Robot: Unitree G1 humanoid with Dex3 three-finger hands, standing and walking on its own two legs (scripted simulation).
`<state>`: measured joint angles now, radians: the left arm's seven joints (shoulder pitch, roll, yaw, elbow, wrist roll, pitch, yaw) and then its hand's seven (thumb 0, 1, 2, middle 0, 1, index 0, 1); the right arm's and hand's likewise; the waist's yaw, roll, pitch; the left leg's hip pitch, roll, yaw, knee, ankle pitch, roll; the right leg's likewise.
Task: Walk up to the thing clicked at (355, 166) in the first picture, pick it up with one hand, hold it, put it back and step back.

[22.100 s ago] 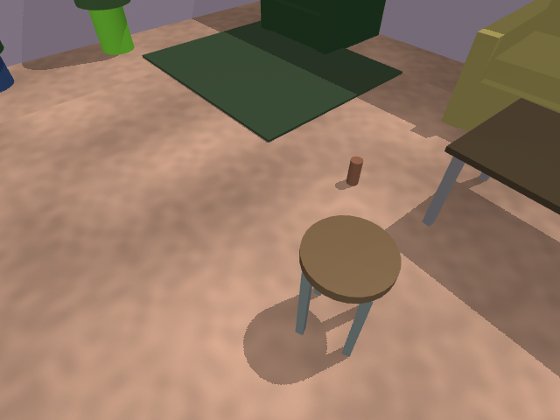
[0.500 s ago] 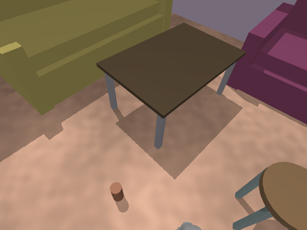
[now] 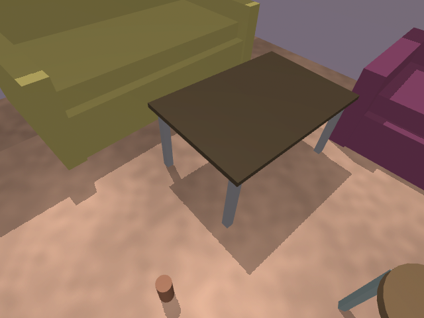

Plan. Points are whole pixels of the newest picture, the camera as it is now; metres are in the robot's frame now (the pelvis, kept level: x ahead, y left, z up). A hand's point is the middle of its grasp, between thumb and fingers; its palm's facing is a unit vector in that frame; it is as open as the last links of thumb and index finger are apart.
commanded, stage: walk up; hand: left
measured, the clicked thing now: (165, 289) +0.37 +0.19 -0.68
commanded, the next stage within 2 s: stand in 1.16 s
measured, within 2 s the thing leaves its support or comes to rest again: neither
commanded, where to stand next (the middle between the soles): +0.05 -0.02 m, yaw +1 degrees
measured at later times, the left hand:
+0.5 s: hand out of the picture +0.10 +0.24 -0.13, palm faces +0.01 -0.94 -0.33, open 7.4 cm
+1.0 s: hand out of the picture +0.11 +0.23 -0.13, palm faces -0.01 -0.94 -0.33, open 7.4 cm
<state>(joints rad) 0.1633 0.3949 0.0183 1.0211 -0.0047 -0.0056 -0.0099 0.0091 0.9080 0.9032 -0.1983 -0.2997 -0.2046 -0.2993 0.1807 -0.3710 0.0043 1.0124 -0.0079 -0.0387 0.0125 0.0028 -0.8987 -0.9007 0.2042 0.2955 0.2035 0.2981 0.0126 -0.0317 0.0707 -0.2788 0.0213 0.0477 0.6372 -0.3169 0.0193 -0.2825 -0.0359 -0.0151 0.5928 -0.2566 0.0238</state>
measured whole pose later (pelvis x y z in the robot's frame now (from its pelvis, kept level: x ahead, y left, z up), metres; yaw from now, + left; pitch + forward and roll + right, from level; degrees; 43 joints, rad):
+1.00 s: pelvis +0.03 -0.02 +0.02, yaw +0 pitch -2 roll +0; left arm 0.07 0.34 0.02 1.16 0.01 -0.01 -0.01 0.01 0.91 0.90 -0.20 -0.30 -0.21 -0.30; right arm 0.11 -0.35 0.00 1.16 -0.01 -0.02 0.01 0.00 -0.90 -0.90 0.20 0.30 0.20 0.30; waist -0.01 0.00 0.04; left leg -0.10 0.02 0.04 0.32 -0.19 -0.01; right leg -0.12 -0.02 -0.03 0.32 -0.17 0.01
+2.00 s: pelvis +0.03 -0.02 +0.02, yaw +1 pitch -2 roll +0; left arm 0.11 0.35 0.00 1.14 0.01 -0.01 0.00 0.01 0.91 0.90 -0.20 -0.30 -0.21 -0.30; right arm 0.10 -0.35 0.01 1.15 -0.01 -0.01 0.01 0.00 -0.90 -0.90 0.20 0.30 0.20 0.30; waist 0.00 0.00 0.04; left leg -0.09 0.03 0.03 0.30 -0.18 -0.02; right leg -0.11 -0.02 -0.04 0.31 -0.17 0.00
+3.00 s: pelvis +0.04 -0.02 +0.02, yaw +1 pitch -2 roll +0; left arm 0.11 0.35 0.00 1.13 0.01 -0.01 0.00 0.01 0.91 0.90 -0.20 -0.30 -0.21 -0.30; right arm 0.11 -0.35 0.01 1.13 -0.01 -0.01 0.01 0.00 -0.90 -0.90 0.20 0.30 0.20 0.30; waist 0.00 0.00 0.04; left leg -0.07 0.03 0.03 0.29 -0.19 -0.02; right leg -0.09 -0.02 -0.04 0.30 -0.18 0.00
